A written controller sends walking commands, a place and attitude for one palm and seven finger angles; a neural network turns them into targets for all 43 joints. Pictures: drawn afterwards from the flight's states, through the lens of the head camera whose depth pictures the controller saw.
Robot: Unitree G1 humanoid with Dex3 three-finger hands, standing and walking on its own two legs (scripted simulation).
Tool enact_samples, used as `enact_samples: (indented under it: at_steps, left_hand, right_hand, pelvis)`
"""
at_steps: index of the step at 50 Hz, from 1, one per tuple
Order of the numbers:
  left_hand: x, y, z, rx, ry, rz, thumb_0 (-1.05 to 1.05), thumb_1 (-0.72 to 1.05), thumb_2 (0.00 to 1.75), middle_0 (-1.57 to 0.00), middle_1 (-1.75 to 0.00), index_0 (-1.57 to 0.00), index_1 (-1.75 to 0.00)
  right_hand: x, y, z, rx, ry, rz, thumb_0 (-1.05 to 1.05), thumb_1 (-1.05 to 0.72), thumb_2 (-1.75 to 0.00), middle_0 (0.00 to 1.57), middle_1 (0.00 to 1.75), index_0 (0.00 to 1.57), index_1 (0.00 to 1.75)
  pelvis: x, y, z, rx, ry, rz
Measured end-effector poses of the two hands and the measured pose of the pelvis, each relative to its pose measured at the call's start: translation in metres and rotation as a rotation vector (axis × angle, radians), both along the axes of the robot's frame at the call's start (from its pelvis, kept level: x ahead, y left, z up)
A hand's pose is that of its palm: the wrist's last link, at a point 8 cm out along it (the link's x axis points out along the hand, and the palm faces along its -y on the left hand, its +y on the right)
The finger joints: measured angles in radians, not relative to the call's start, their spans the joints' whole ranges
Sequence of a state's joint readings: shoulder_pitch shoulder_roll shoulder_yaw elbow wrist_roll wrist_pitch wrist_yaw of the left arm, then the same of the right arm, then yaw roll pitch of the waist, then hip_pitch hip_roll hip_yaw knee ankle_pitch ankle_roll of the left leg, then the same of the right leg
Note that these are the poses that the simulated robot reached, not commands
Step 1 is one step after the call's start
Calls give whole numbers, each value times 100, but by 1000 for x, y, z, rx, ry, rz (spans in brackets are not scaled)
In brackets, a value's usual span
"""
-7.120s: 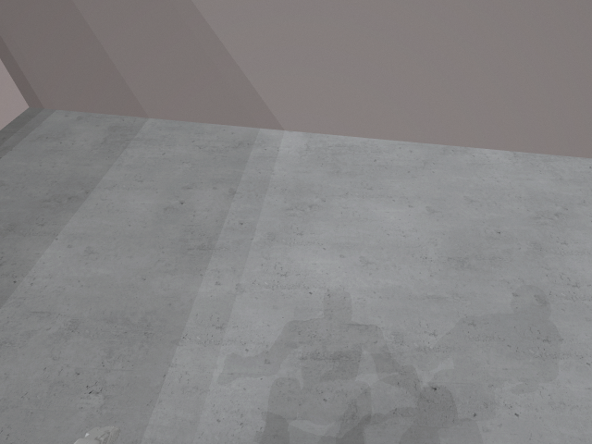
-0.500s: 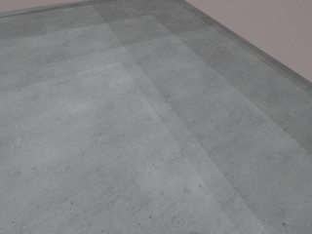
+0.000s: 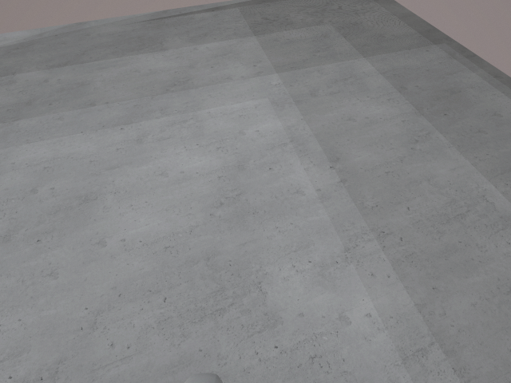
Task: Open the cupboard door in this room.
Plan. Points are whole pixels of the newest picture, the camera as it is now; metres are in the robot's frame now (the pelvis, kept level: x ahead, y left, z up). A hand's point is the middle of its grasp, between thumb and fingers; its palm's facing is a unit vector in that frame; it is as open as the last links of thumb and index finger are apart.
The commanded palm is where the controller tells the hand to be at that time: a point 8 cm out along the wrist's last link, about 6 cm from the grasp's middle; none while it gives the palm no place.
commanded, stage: turn or walk to find it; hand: left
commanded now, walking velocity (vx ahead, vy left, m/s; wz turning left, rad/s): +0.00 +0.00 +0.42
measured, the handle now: out of the picture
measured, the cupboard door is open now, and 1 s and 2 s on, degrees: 0 0 0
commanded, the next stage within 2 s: none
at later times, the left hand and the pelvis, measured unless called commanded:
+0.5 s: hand out of the picture +0.02 +0.23 -0.16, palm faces +0.23 -0.93 -0.28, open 7.3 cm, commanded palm none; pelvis -0.03 +0.01 -0.01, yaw +12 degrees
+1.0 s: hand out of the picture -0.12 +0.22 -0.19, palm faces +0.47 -0.85 -0.24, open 7.3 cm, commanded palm none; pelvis -0.06 +0.02 -0.02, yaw +26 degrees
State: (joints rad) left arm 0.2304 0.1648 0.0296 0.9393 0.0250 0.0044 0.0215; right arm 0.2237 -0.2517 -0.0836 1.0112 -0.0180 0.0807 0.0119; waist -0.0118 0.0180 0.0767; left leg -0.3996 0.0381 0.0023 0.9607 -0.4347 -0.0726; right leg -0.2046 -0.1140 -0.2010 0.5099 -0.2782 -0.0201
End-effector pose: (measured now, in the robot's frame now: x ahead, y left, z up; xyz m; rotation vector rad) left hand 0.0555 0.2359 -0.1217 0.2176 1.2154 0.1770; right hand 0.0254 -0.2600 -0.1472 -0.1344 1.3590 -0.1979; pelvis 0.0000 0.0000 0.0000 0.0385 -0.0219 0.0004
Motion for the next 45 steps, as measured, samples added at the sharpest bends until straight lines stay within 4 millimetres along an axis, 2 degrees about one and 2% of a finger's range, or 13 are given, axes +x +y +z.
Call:
enact_samples:
  at_steps: [9, 12, 15, 21, 25, 28, 33, 38, 42, 45]
  left_hand:
    - [-68, 55, -34, -16, 108, 147, 0, 91, 90, -20, -30, -21, -30]
    - [-76, 65, -30, -13, 126, 172, 1, 91, 90, -20, -30, -20, -30]
    - [-75, 69, -22, -11, 96, 189, 1, 91, 90, -20, -30, -20, -30]
    - [-64, 59, -9, 6, 18, 202, 1, 91, 90, -20, -30, -20, -30]
    - [-55, 41, -3, 25, -39, 206, 1, 91, 90, -20, -30, -20, -30]
    - [-58, 24, 0, 41, -72, 217, 0, 91, 90, -20, -30, -20, -30]
    - [-80, 2, 8, 30, -59, 273, 0, 91, 90, -20, -30, -21, -30]
    - [-105, -8, 5, 10, -24, 330, 0, 91, 90, -20, -30, -21, -30]
    - [-132, -5, -2, -5, 5, 384, 0, 91, 90, -20, -30, -21, -30]
    - [-158, 1, -11, -20, 35, 428, 0, 91, 90, -20, -30, -21, -30]
  right_hand:
    - [61, 43, 10, -50, -149, 158, 1, -91, -90, 20, 30, 19, 30]
    - [69, 56, 18, -50, -184, 186, 1, -91, -90, 20, 30, 20, 30]
    - [73, 65, 22, -36, -191, 216, 1, -91, -90, 20, 30, 20, 30]
    - [72, 64, 16, 3, -181, 243, 1, -91, -90, 20, 30, 20, 30]
    - [67, 49, 1, 30, -155, 249, 1, -91, -90, 20, 30, 20, 30]
    - [63, 35, -11, 43, -130, 255, 1, -91, -90, 20, 30, 20, 30]
    - [60, 19, -8, 37, -74, 293, 1, -91, -90, 20, 30, 20, 30]
    - [58, 14, -3, 19, -32, 338, 1, -91, -90, 20, 30, 20, 30]
    - [65, 23, 1, 1, -14, 394, 1, -91, -90, 20, 30, 19, 30]
    - [76, 41, 4, -11, -37, 444, 1, -91, -90, 20, 30, 19, 30]
  pelvis:
    - [-12, 31, -16, -24, -3, 71]
    - [-15, 35, -10, -36, -3, 90]
    - [-18, 36, -5, -43, 1, 116]
    - [-23, 26, -2, -40, 10, 166]
    - [-25, 10, -7, -26, 15, 201]
    - [-28, -1, -12, -26, 7, 234]
    - [-30, -10, -3, -8, 0, 288]
    - [-33, -13, 0, -1, 0, 343]
    - [-38, -9, -1, -5, 3, 382]
    - [-45, -1, -4, -15, 4, 408]
